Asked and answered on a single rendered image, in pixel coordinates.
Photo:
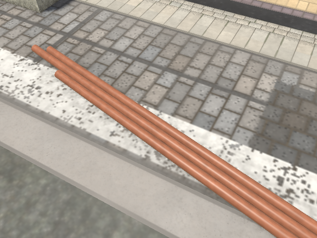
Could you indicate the stairs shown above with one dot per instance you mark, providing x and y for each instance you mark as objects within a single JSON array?
[{"x": 244, "y": 20}]

